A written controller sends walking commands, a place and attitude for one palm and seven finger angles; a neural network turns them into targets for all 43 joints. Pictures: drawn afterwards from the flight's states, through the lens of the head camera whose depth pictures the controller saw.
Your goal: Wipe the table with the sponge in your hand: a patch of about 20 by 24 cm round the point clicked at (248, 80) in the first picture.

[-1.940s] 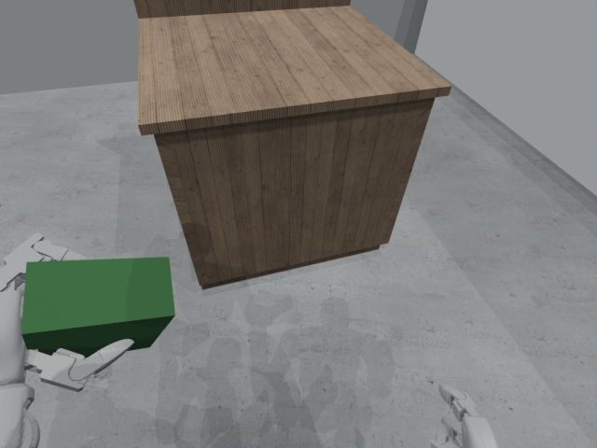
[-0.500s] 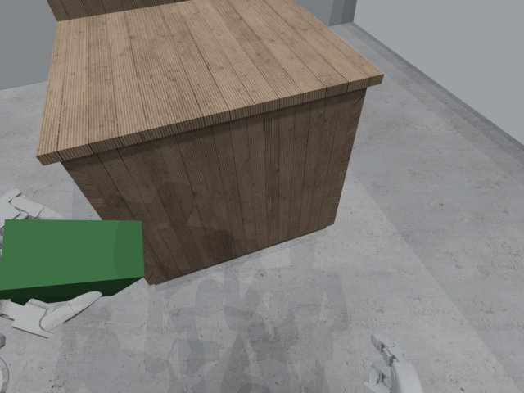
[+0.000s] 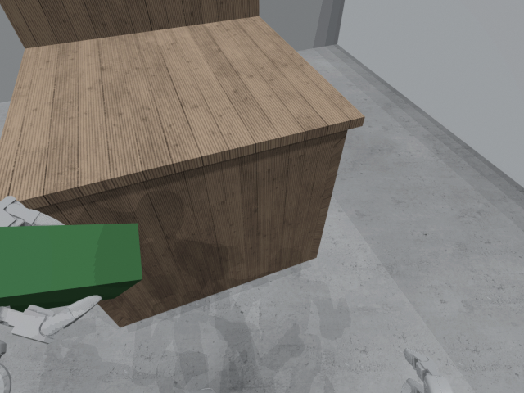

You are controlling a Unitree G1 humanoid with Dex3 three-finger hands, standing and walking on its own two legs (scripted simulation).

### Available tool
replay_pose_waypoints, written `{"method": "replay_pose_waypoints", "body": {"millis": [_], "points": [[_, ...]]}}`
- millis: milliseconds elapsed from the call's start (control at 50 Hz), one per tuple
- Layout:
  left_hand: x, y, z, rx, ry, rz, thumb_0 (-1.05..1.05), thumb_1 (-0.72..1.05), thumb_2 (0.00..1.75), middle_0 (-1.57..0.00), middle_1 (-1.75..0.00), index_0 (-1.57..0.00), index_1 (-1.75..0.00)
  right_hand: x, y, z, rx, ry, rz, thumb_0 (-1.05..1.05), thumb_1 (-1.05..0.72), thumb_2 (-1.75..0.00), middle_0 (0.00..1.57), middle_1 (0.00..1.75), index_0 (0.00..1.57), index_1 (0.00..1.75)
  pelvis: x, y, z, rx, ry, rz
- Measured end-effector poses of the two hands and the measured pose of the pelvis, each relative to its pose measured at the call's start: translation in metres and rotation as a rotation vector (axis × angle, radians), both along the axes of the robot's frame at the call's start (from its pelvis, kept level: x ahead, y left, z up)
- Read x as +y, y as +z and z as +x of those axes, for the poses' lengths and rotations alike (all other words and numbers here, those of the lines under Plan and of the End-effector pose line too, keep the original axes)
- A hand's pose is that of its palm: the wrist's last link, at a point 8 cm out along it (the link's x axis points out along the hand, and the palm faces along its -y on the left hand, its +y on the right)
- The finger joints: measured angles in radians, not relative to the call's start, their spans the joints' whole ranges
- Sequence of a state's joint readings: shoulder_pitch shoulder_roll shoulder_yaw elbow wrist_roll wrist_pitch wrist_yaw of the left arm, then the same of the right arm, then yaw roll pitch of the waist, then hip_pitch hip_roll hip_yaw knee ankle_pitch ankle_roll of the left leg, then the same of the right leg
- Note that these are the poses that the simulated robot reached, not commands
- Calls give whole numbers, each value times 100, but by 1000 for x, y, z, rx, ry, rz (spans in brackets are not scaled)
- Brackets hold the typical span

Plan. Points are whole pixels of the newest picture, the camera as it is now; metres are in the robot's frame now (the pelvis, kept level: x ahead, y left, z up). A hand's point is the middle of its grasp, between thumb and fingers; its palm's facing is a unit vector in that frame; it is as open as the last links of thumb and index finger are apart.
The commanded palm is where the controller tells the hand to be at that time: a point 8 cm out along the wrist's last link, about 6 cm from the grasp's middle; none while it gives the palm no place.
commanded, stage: take the last steps up to it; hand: left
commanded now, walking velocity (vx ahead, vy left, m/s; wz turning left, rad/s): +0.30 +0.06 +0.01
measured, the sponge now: (88, 268) +0.22 +0.21 +0.16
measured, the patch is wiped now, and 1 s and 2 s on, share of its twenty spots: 0.00 0.00 0.00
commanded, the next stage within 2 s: come to a stop and stand still in 1.14 s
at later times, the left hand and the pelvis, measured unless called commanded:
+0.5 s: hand (103, 195) +0.32 +0.23 +0.17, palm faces +0.42 -0.77 -0.47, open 10.3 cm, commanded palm +0.27 +0.26 +0.18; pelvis +0.11 -0.02 -0.01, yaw -1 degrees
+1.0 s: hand (121, 156) +0.40 +0.24 +0.17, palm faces +0.48 -0.80 -0.37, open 10.3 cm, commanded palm +0.35 +0.26 +0.18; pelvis +0.19 -0.02 -0.01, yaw +1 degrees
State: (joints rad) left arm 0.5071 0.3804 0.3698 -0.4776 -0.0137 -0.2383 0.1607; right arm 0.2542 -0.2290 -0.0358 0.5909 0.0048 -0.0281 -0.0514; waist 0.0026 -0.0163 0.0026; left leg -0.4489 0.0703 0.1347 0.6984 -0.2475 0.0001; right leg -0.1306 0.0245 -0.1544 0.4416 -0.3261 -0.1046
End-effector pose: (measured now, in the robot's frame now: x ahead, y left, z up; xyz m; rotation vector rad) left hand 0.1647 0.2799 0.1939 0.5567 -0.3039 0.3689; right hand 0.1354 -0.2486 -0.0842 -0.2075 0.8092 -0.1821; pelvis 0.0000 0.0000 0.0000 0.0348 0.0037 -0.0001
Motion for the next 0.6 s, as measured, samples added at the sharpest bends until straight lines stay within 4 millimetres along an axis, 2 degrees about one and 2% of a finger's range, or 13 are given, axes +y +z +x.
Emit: {"method": "replay_pose_waypoints", "body": {"millis": [100, 160, 240, 320, 400, 480, 560, 600], "points": [[14, -19, 30, -46, 12, -90, -1, -50, 99, -72, -135, -72, -135, 24, -2, 33, -25, 36, -11, 2, -91, -90, 20, 30, 20, 30, 13, -10, 30, -14, -9, -8], [17, -22, 54, -88, -22, -103, -1, -50, 99, -72, -135, -72, -135, 39, -3, 53, -69, 32, 1, 2, -91, -90, 20, 30, 20, 30, 20, -17, 39, -34, -22, 10], [13, -8, 79, -87, -81, -52, -1, -50, 99, -72, -135, -72, -135, 59, 2, 71, -105, 46, 51, 2, -91, -90, 20, 30, 20, 30, 21, -12, 49, -37, -10, -13], [7, 10, 86, -82, -103, 10, -1, -50, 99, -72, -135, -72, -135, 65, 4, 80, -88, 44, 94, 2, -91, -90, 20, 30, 20, 30, 17, -4, 64, -15, -22, -37], [2, 11, 92, -33, -62, 26, -1, -50, 99, -72, -135, -72, -135, 55, -3, 85, -40, 35, 106, 2, -90, -90, 20, 30, 20, 30, 7, 1, 84, -3, -24, -52], [-7, -4, 109, 24, 12, 10, -1, -50, 99, -72, -135, -72, -135, 30, -19, 96, 3, 33, 98, 2, -90, -90, 20, 30, 20, 30, -11, -3, 105, -7, -16, -46], [-31, -23, 133, 27, 35, -17, -1, -50, 99, -72, -135, -72, -135, -3, -40, 118, 27, 42, 66, 2, -90, -90, 20, 30, 20, 30, -29, -19, 120, -25, 9, -39], [-44, -25, 145, 26, 11, -48, -1, -50, 99, -72, -135, -72, -135, -17, -39, 129, 40, 43, 41, 2, -91, -90, 20, 30, 20, 30, -34, -17, 124, -34, 16, -30]]}}
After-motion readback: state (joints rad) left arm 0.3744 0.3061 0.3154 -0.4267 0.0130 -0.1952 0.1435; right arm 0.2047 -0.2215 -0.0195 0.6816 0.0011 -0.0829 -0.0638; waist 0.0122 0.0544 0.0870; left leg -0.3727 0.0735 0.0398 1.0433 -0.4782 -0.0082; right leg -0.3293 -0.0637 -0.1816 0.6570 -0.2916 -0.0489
